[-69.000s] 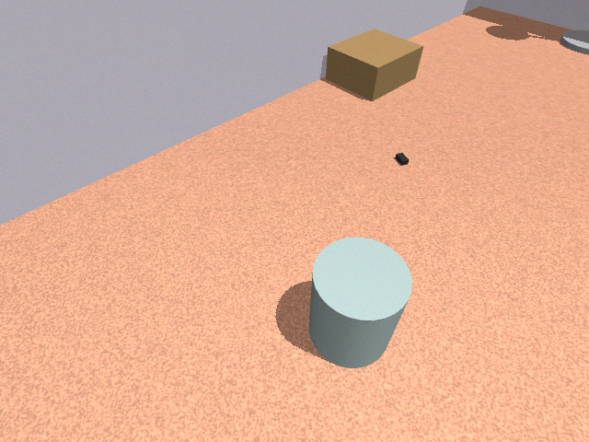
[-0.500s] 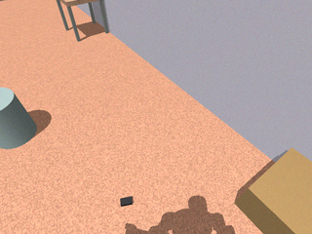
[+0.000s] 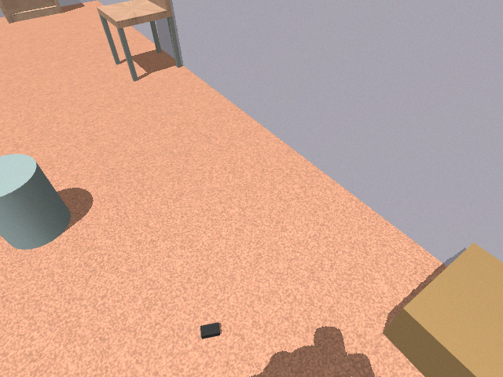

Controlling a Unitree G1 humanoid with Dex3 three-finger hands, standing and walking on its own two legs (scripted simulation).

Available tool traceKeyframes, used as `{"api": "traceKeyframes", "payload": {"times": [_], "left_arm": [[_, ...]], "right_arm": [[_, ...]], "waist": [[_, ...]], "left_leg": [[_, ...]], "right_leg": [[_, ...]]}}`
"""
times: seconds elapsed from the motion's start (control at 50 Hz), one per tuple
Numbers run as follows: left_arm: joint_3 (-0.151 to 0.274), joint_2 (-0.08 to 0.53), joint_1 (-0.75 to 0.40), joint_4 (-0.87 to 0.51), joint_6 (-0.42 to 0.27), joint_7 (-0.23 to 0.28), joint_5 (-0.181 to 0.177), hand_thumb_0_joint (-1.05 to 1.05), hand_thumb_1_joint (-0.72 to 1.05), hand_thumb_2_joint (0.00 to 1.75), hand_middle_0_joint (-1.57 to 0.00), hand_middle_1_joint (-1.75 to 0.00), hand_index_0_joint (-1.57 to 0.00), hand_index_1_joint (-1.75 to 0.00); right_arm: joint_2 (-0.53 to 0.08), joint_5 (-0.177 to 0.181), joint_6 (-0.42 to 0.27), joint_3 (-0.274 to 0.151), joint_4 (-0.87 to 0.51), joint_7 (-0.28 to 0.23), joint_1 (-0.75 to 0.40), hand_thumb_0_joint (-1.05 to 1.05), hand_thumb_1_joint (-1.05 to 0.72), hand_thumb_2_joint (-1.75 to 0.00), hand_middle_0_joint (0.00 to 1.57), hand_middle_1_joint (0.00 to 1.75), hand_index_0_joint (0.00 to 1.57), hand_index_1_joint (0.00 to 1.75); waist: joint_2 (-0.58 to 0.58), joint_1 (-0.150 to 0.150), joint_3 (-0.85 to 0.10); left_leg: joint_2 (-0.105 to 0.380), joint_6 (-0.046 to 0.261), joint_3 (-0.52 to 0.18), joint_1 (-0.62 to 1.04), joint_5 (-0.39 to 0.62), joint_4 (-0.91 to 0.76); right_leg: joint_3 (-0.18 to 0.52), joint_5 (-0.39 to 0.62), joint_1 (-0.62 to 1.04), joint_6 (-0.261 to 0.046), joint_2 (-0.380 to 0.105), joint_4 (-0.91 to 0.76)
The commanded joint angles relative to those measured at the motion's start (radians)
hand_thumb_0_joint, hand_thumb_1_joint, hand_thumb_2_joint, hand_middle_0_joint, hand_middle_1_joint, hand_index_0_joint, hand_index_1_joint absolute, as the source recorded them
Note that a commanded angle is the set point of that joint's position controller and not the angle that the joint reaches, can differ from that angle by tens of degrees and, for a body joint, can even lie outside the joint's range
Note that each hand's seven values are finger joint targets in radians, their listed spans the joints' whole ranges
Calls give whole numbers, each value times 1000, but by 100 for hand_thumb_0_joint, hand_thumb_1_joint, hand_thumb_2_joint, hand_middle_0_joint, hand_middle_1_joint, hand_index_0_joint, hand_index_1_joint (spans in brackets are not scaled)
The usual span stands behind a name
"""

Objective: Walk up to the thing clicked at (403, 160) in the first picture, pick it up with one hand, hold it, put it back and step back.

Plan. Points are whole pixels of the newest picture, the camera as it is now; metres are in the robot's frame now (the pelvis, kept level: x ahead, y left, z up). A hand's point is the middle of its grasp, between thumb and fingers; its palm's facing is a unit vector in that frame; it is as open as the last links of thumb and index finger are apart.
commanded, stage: stand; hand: left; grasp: from above
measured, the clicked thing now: (210, 330) +0.46 +0.21 -0.76
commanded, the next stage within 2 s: step back in 1.56 s
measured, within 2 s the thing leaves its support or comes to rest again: neither
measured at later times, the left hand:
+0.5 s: hand out of the picture +0.08 +0.23 -0.16, palm faces +0.01 -0.95 -0.32, open 7.4 cm
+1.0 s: hand out of the picture +0.08 +0.24 -0.16, palm faces +0.00 -0.94 -0.33, open 7.4 cm
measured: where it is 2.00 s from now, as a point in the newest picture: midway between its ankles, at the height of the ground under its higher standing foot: outside the picture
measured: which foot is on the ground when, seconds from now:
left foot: down 0.00-1.00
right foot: down 0.00-1.00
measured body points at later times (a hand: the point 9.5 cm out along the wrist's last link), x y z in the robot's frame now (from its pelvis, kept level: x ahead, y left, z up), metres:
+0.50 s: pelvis +0.01 -0.01 +0.00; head +0.01 -0.01 +0.45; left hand +0.08 +0.28 -0.14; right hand +0.08 -0.30 -0.14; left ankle +0.02 +0.12 -0.74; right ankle +0.01 -0.14 -0.74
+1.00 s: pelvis +0.02 -0.01 +0.00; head +0.03 -0.01 +0.45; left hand +0.08 +0.29 -0.13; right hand +0.09 -0.30 -0.14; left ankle +0.02 +0.12 -0.74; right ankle +0.01 -0.14 -0.74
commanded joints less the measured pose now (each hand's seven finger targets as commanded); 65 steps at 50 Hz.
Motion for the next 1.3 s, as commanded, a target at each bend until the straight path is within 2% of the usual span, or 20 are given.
{"api": "traceKeyframes", "payload": {"times": [0.0,0.08,0.1,0.18,0.24,0.32,0.38,0.44,0.54,0.6,0.7,0.78,0.86,0.92,0.96,1.0,1.14,1.24,1.28], "left_arm": [[37,193,-49,-54,-22,16,-4,0,90,90,-20,-30,-20,-30],[38,197,-52,-43,-24,16,-8,0,90,90,-20,-30,-20,-30],[38,197,-47,-41,-26,17,-7,0,90,90,-20,-30,-20,-30],[38,203,-63,-40,-25,14,-9,0,90,90,-20,-30,-20,-30],[37,203,-63,-30,-23,13,-10,0,90,90,-20,-30,-20,-30],[38,205,-74,-31,-24,11,-11,0,90,90,-20,-30,-20,-30],[39,206,-82,-31,-19,8,-13,0,90,90,-20,-30,-20,-30],[39,205,-86,-32,-22,8,-13,0,90,90,-20,-30,-20,-30],[36,199,-90,-29,-20,6,-15,0,90,90,-20,-30,-20,-30],[36,208,-98,-32,-20,3,-15,0,90,90,-20,-30,-20,-30],[36,212,-102,-33,-21,1,-15,0,90,90,-20,-30,-20,-30],[35,215,-104,-38,-24,0,-17,0,90,90,-20,-30,-20,-30],[36,225,-110,-39,-23,1,-19,0,90,90,-20,-30,-20,-30],[32,220,-107,-39,-24,0,-18,0,90,90,-20,-30,-20,-30],[34,223,-110,-40,-25,1,-18,0,90,90,-20,-30,-20,-30],[32,223,-100,-35,-24,0,-19,0,90,90,-20,-30,-20,-30],[33,229,-107,-39,-24,0,-19,0,90,90,-20,-30,-20,-30],[32,231,-106,-41,-25,-3,-21,0,90,90,-20,-30,-20,-30],[32,232,-111,-49,-26,-3,-21,0,90,90,-20,-30,-20,-30]], "right_arm": [[-192,-1,-19,-32,-50,-11,-40,0,-90,-90,20,30,20,30],[-190,1,-21,-22,-43,-11,-39,0,-90,-90,20,30,20,30],[-191,0,-22,-23,-47,-13,-51,0,-90,-90,20,30,20,30],[-201,3,-23,-17,-37,-14,-36,0,-90,-90,20,30,20,30],[-201,3,-20,-14,-33,-14,-40,0,-90,-90,20,30,20,30],[-206,5,-24,-10,-30,-15,-43,0,-90,-90,20,30,20,30],[-211,4,-25,-8,-26,-17,-42,0,-90,-90,20,30,20,30],[-214,6,-27,-9,-31,-17,-52,0,-90,-90,20,30,20,30],[-219,5,-30,-7,-29,-17,-63,0,-90,-90,20,30,20,30],[-221,6,-30,-7,-27,-15,-60,0,-90,-90,20,30,20,30],[-226,7,-28,-8,-24,-13,-63,0,-90,-90,20,30,20,30],[-232,7,-32,-7,-25,-12,-69,0,-90,-90,20,30,20,30],[-227,8,-32,-6,-25,-12,-67,0,-90,-90,20,30,20,30],[-231,8,-32,-5,-22,-11,-69,0,-90,-90,20,30,20,30],[-234,7,-32,-6,-25,-11,-73,0,-90,-90,20,30,20,30],[-234,9,-31,-4,-19,-11,-67,0,-90,-90,20,30,20,30],[-239,8,-31,-5,-26,-10,-76,0,-90,-90,20,30,20,30],[-238,9,-31,-3,-25,-9,-71,0,-90,-90,20,30,20,30],[-241,9,-32,-3,-26,-9,-65,0,-90,-90,20,30,20,30]], "waist": [[-22,-10,-11],[-15,-9,-14],[-31,-5,-32],[-18,-12,-31],[-17,-9,-18],[-4,-12,-37],[6,-10,-37],[-14,-7,-51],[-7,-5,-52],[-10,-10,-39],[-11,-12,-36],[-4,-8,-71],[-16,-14,-76],[-15,-13,-69],[-13,-13,-85],[-13,-13,-66],[-9,-13,-69],[-13,-15,-62],[-6,-17,-74]], "left_leg": [[93,29,-89,-46,-28,-93],[97,29,-84,-33,29,-90],[104,31,-85,-6,78,-81],[106,27,-79,-13,93,-86],[104,24,-78,-23,74,-92],[109,23,-75,-14,120,-88],[110,21,-75,-28,92,-104],[119,24,-75,3,167,-91],[121,21,-72,13,182,-93],[116,18,-73,-11,114,-111],[118,19,-73,-7,99,-111],[124,23,-71,6,162,-102],[126,22,-67,20,187,-100],[126,19,-71,17,179,-103],[129,22,-67,26,204,-92],[124,20,-66,18,180,-102],[129,19,-66,29,204,-98],[126,18,-63,22,172,-105],[130,19,-62,13,197,-103]], "right_leg": [[85,-13,-12,-32,-72,-102],[85,46,5,-33,-77,-99],[85,74,1,-36,-81,-98],[87,93,16,-34,-81,-102],[82,58,16,-33,-76,-109],[86,119,35,-36,-83,-104],[80,97,42,-38,-77,-103],[80,134,41,-38,-81,-100],[75,145,36,-39,-78,-97],[77,91,29,-37,-75,-111],[81,74,18,-38,-75,-113],[83,143,46,-41,-84,-103],[81,160,40,-44,-85,-97],[79,141,36,-39,-83,-102],[79,176,46,-41,-87,-96],[82,168,39,-40,-85,-101],[77,170,32,-42,-84,-98],[84,156,29,-42,-87,-103],[83,183,51,-44,-89,-98]]}}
